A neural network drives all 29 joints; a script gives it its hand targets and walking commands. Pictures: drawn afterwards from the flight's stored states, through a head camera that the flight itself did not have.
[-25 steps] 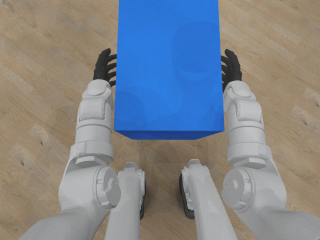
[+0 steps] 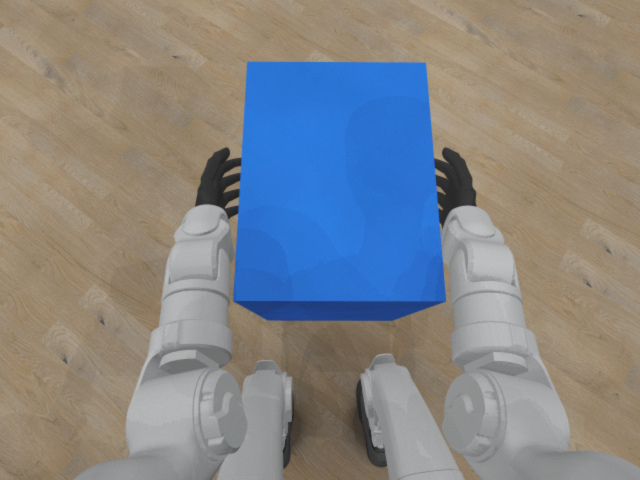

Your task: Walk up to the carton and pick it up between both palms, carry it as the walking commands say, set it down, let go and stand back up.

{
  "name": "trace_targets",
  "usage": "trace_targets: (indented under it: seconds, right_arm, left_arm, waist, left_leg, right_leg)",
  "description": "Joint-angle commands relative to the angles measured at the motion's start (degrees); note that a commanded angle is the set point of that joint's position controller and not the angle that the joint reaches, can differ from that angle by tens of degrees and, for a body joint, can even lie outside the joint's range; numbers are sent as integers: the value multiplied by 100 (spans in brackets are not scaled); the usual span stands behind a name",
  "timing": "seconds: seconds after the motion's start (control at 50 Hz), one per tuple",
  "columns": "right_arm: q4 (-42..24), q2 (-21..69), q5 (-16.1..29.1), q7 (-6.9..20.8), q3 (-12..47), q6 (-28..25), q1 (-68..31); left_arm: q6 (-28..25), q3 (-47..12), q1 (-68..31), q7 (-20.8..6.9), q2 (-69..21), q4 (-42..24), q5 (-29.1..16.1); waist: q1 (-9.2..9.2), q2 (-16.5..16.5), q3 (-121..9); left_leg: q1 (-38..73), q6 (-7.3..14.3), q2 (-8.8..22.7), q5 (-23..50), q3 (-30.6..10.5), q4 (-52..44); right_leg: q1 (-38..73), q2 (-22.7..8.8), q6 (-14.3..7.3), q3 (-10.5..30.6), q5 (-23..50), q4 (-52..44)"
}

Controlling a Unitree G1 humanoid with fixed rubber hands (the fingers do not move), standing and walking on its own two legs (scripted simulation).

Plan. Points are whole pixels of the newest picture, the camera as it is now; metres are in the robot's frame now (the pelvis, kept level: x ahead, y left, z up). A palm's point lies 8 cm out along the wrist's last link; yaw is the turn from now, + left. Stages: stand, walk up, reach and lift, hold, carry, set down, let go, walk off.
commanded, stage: reach and lift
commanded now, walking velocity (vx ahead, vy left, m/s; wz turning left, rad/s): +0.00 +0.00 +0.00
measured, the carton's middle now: (332, 214) +0.45 -0.02 -0.11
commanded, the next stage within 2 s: none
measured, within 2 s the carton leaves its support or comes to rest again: neither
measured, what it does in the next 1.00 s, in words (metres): rises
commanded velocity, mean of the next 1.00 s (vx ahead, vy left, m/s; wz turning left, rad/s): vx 0.00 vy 0.00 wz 0.00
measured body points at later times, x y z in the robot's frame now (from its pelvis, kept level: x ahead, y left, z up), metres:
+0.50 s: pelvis +0.02 +0.00 +0.07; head +0.17 +0.00 +0.49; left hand +0.42 +0.13 +0.02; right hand +0.40 -0.17 +0.03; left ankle +0.07 +0.12 -0.61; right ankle +0.06 -0.13 -0.61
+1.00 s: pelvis +0.04 +0.00 +0.11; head +0.12 +0.01 +0.56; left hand +0.40 +0.14 +0.09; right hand +0.38 -0.17 +0.09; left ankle +0.07 +0.12 -0.61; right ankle +0.06 -0.13 -0.61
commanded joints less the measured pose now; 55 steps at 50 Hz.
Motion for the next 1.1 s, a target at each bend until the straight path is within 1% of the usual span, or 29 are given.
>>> trace_targets:
  seconds: [0.0, 0.36, 0.68, 0.88, 1.08]
  right_arm:
    - [272, 6034, 905, 1472, 3452, -58, -3631]
    - [35, 6166, 692, 1582, 3566, -78, -2724]
    - [-314, 6247, 559, 1559, 3859, -17, -1843]
    - [-582, 6154, 618, 1501, 4071, 128, -1303]
    - [-807, 5954, 715, 1431, 4129, 431, -902]
  left_arm:
    - [-187, -3077, -3405, -1341, -6223, 94, -833]
    - [-209, -3119, -2563, -1513, -6294, -130, -624]
    - [-148, -3391, -1726, -1630, -6233, -534, -566]
    - [8, -3696, -1182, -1602, -6253, -803, -649]
    - [320, -3792, -746, -1496, -6138, -1129, -736]
  waist:
    - [-53, 159, -4538]
    - [-60, 130, -3761]
    - [2, 23, -3020]
    - [5, 19, -2565]
    - [-5, 79, -1897]
  left_leg:
    - [3116, 13, -655, 1391, 50, -926]
    - [4226, 85, -559, 1725, -116, -2118]
    - [5355, 129, -473, 2128, -185, -3083]
    - [6206, 111, -421, 2428, -241, -3601]
    - [6869, 73, -320, 2382, -290, -4154]
  right_leg:
    - [2455, 708, 4, -219, 1525, -888]
    - [3797, 575, -62, -41, 1958, -2095]
    - [5027, 469, -69, 104, 2355, -3114]
    - [5669, 443, -68, 160, 2580, -3649]
    - [6297, 400, -100, 192, 2515, -4145]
